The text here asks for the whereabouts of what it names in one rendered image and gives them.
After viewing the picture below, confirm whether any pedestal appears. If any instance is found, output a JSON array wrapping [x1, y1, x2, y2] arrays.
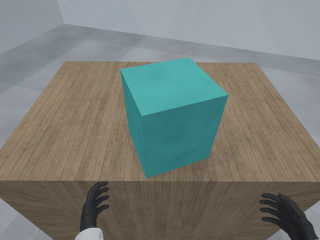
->
[[0, 61, 320, 240]]

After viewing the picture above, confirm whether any right robot hand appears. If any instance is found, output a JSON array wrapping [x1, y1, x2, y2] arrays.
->
[[259, 193, 319, 240]]

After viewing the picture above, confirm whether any carton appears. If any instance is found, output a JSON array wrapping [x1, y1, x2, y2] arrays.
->
[[120, 57, 229, 179]]

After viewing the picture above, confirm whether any robot left forearm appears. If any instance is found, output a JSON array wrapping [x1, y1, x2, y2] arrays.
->
[[75, 227, 104, 240]]

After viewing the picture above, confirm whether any left robot hand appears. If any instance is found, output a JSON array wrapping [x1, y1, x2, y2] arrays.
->
[[80, 181, 110, 232]]

